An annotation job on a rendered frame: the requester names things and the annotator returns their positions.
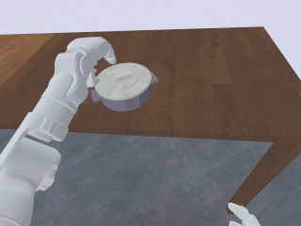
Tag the table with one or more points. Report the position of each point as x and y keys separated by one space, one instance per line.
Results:
x=226 y=83

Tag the knob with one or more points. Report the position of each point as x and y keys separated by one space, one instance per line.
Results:
x=121 y=73

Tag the left robot hand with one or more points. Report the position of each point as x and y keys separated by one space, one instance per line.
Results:
x=99 y=48

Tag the robot left forearm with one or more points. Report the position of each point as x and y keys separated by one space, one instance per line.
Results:
x=66 y=90

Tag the robot left upper arm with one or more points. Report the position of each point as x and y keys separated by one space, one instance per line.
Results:
x=31 y=167

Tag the right robot hand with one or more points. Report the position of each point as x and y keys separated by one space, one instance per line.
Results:
x=242 y=213

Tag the lid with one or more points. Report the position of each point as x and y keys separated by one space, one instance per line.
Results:
x=126 y=89

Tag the pot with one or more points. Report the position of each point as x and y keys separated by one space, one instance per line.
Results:
x=128 y=104

